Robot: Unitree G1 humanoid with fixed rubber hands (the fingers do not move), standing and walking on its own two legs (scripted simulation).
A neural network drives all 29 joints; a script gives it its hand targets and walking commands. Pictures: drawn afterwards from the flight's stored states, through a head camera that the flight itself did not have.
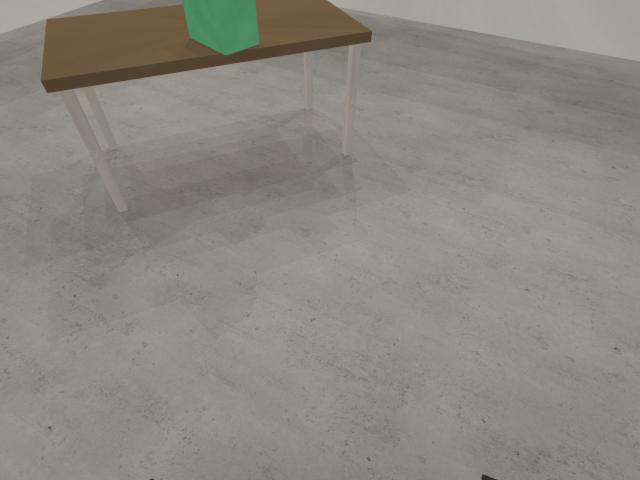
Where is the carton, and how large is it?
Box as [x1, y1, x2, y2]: [182, 0, 258, 54]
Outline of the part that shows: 182,0 189,34 191,38 224,54 228,54 258,44 254,0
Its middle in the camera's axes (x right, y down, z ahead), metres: -0.38 -0.87 +1.47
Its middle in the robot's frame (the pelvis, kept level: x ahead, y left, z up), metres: +1.72 +0.33 -0.01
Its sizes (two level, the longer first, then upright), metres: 0.241 0.163 0.226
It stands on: a table, 0.64 m high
